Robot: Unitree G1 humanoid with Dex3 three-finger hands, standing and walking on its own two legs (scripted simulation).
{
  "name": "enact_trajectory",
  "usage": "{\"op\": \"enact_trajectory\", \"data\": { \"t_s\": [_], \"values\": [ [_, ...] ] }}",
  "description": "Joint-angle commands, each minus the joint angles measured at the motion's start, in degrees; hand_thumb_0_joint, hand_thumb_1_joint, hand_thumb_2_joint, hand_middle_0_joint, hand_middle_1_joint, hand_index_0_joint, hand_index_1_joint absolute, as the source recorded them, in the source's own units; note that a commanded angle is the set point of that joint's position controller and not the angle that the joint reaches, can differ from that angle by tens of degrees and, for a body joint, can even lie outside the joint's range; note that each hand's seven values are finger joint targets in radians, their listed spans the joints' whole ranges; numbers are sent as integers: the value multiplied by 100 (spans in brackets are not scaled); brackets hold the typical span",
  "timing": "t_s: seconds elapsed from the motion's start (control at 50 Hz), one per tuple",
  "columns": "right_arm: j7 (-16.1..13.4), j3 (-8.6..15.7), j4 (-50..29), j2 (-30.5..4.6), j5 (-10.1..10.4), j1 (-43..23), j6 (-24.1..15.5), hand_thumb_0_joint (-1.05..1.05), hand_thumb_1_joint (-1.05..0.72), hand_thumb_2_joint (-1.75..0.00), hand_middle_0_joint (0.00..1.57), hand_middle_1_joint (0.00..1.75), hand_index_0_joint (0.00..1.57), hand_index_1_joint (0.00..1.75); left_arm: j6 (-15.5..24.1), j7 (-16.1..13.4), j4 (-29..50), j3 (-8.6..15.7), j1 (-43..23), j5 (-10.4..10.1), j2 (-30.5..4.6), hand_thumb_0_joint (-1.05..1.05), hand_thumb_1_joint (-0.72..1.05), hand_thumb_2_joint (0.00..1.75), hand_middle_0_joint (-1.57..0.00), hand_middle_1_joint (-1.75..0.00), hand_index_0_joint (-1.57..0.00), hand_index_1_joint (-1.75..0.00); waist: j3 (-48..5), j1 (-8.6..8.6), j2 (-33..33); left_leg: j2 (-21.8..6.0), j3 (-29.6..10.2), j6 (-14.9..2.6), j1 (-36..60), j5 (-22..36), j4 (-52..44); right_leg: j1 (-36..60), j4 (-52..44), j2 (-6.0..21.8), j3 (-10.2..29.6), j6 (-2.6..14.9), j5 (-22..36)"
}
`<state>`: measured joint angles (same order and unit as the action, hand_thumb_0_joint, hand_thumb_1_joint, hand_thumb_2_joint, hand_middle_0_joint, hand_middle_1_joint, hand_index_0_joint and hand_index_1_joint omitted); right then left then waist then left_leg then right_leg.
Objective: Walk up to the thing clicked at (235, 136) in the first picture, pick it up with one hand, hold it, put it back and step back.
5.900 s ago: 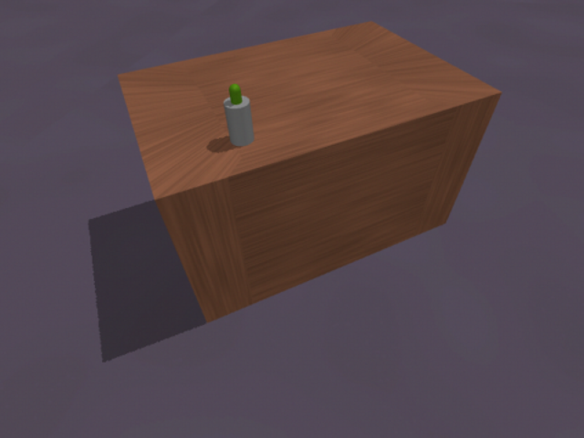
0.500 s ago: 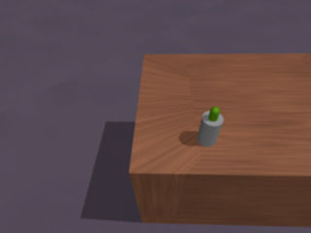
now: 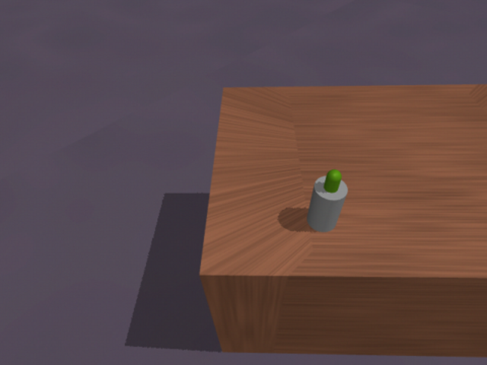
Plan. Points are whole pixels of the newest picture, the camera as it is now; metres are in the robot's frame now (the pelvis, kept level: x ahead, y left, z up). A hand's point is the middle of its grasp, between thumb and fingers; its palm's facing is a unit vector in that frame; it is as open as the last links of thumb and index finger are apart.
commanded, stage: stand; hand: right
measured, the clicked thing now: (327, 198) +0.48 -0.16 -0.05
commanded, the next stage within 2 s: rise first in 0.40 s
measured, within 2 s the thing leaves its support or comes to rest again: neither
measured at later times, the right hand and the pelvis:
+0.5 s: hand out of the picture +0.06 -0.25 -0.16, palm faces -0.03 +0.94 -0.35, open 7.4 cm; pelvis +0.00 +0.00 +0.00, yaw +0 degrees
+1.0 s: hand out of the picture +0.15 -0.25 -0.08, palm faces +0.30 +0.90 -0.33, open 15.8 cm; pelvis +0.00 +0.01 +0.00, yaw -4 degrees
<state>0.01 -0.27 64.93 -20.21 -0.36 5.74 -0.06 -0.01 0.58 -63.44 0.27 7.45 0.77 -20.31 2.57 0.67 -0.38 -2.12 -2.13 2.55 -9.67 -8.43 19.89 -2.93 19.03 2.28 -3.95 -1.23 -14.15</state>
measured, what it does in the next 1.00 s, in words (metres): stands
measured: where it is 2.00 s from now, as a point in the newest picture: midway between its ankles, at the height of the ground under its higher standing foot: outside the picture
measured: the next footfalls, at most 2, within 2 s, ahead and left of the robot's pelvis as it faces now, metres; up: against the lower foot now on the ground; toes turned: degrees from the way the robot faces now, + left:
none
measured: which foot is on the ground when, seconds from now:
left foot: down 0.00-1.00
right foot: down 0.00-1.00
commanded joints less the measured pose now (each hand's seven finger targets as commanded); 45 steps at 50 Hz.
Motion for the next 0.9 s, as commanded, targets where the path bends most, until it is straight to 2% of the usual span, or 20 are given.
{"op": "enact_trajectory", "data": {
  "t_s": [0.0, 0.06, 0.24, 0.3, 0.44, 0.46, 0.48, 0.5, 0.52, 0.54, 0.56, 0.58, 0.62, 0.66, 0.68, 0.72, 0.74, 0.82, 0.86, 0.88],
  "values": [
    [-69, 206, -335, -1207, -11, -233, -126, 0, -90, -90, 20, 30, 20, 30, 119, -107, 327, 252, -129, -12, -1258, 0, 90, 90, -20, -30, -20, -30, -397, -23, 28, -515, -328, -263, 327, 1241, -139, -184, -384, 620, 389, 176, 907],
    [-52, 212, -340, -1214, -8, -285, -117, 0, -90, -90, 20, 30, 20, 30, 121, -101, 312, 240, -123, -4, -1230, 0, 90, 90, -20, -30, -20, -30, -196, -25, 73, -492, -357, -261, 232, 886, -229, -349, -488, 586, 377, 175, 507],
    [-45, 213, -359, -1205, -17, -193, -131, 0, -90, -90, 20, 30, 20, 30, 154, -98, 346, 244, -93, -12, -1243, 0, 90, 90, -20, -30, -20, -30, -430, -36, 16, -512, -320, -288, 392, 1233, -110, -208, -412, 638, 421, 173, 1039],
    [-50, 201, -349, -1186, -11, -157, -120, 0, -90, -90, 20, 30, 20, 30, 132, -95, 348, 240, -144, -7, -1241, 0, 90, 90, -20, -30, -20, -30, -238, -64, -10, -492, -329, -262, 221, 904, -218, -293, -474, 603, 412, 184, 596],
    [-52, 214, -352, -1176, -16, -139, -120, 0, -90, -90, 20, 30, 20, 30, 126, -97, 328, 243, -86, -12, -1258, 0, 90, 90, -20, -30, -20, -30, -355, -35, 66, -512, -339, -290, 274, 1084, -156, -197, -412, 620, 416, 188, 769],
    [-51, 202, -324, -1204, -11, -70, -121, 0, -90, -90, 20, 30, 20, 30, 128, -84, 325, 231, -89, -19, -1230, 0, 90, 90, -20, -30, -20, -30, -286, -58, 45, -492, -346, -273, 228, 903, -237, -256, -452, 606, 432, 188, 554],
    [-53, 209, -329, -1211, -15, -126, -125, 0, -82, -82, 12, 22, 12, 22, 126, -80, 331, 229, -90, -9, -1224, 0, 82, 82, -12, -22, -12, -22, -261, -41, -6, -499, -353, -280, 238, 850, -232, -270, -459, 601, 428, 191, 496],
    [-125, 159, -2340, -197, 419, -2136, -565, 0, -74, -74, 6, 14, 6, 14, 786, -124, 2342, 193, -2100, -488, -382, 0, 74, 74, -5, -14, -4, -14, -494, 13, -77, 209, 443, -187, -151, 265, 249, -1155, 167, -84, 158, 180, 642],
    [-235, 140, -2591, -456, 618, -2043, -816, 0, -66, -66, 6, 6, 5, 6, 905, -237, 2575, 94, -1817, -644, -446, 0, 66, 66, -5, -6, -2, -8, -633, -227, -390, 232, 458, -201, 305, -170, -26, -837, -61, -50, 135, 173, 373],
    [-353, 479, -1744, -999, 541, -1259, -752, 0, -58, -58, 6, 5, 5, 5, 872, -326, 2058, 273, -1288, -629, -797, 0, 58, 58, -5, -6, -3, -8, -286, -265, -301, 219, 463, -217, 199, -469, -143, -1040, -118, -78, 101, 183, 114],
    [-394, 659, -1422, -1135, 534, -921, -654, 0, -50, -50, 6, 5, 5, 5, 785, -361, 1747, 568, -920, -626, -1140, 0, 50, 50, -5, -6, -2, -9, -172, -186, -31, 197, 483, -235, 20, -321, 60, -1099, -9, -112, 52, 131, 241],
    [-441, 874, -1466, -1238, 532, -1007, -624, 0, -42, -42, 6, 5, 5, 5, 743, -421, 1789, 879, -744, -611, -1224, 0, 42, 42, -5, -6, -2, -9, -588, -153, 22, 166, 453, -200, 64, 17, 183, -965, 136, -154, 26, 149, 509],
    [-531, 921, -1866, -1193, 515, -1131, -706, 0, -26, -26, 6, 5, 5, 5, 802, -472, 1708, 623, -761, -584, -812, 0, 26, 30, -5, -6, -3, -8, -1013, -209, 368, 117, 459, -243, 141, 332, 321, -973, 304, -173, 46, 108, 874],
    [-548, 1170, -1902, -1178, 379, -336, -631, 0, -16, -21, 6, 5, 5, 5, 780, -480, 1524, 917, -602, -423, -867, 0, 22, 26, -4, -5, -4, -6, -1171, -283, 343, 149, 461, -295, 154, 490, 368, -1090, 333, -196, 76, 110, 1056],
    [-522, 1414, -2008, -1197, 296, 201, -580, 0, -12, -20, 6, 5, 5, 5, 734, -426, 1333, 1004, -392, -311, -697, 0, 18, 24, -4, -6, -4, -6, -1164, -456, 499, 156, 478, -311, 186, 594, 429, -1267, 376, -227, 70, 108, 1146],
    [-456, 1149, -2801, -765, 326, 411, -555, 0, -1, -17, 5, 5, 5, 5, 677, -394, 1545, 938, 119, -263, -450, 0, 6, 18, -4, -6, -5, -4, -1497, -238, 517, 208, 520, -296, 423, 988, 374, -943, 304, -195, 73, 80, 1449],
    [-451, 1089, -2971, -698, 328, 325, -536, 0, 5, -15, 5, 5, 5, 5, 669, -416, 1727, 997, 127, -264, -539, 0, 0, 15, -4, -6, -6, -4, -1473, -107, 450, 233, 536, -289, 399, 1060, 323, -887, 282, -182, 86, 67, 1488],
    [-390, 993, -3890, -407, 384, 198, -490, 0, 25, -11, 5, 5, 5, 5, 634, -413, 2561, 730, -160, -322, -84, 0, -23, 11, -5, -5, -5, -5, -1178, -103, 135, 234, 613, -234, 302, 901, 185, -992, 237, -160, 92, 99, 1311],
    [-433, 1189, -4144, -686, 365, 184, -507, 0, 36, -8, 5, 5, 5, 5, 660, -495, 2831, 840, -247, -305, -317, 0, -36, 10, -5, -6, -5, -6, -934, -98, 31, 198, 628, -210, 170, 569, 91, -1001, 169, -192, 89, 149, 964],
    [-414, 1039, -4269, -517, 362, 182, -512, 0, 41, -7, 5, 5, 5, 5, 669, -506, 2874, 811, -293, -301, -280, 0, -42, 9, -6, -6, -5, -7, -791, -95, 45, 179, 635, -207, 61, 407, 73, -994, 127, -199, 92, 161, 795]
  ]
}}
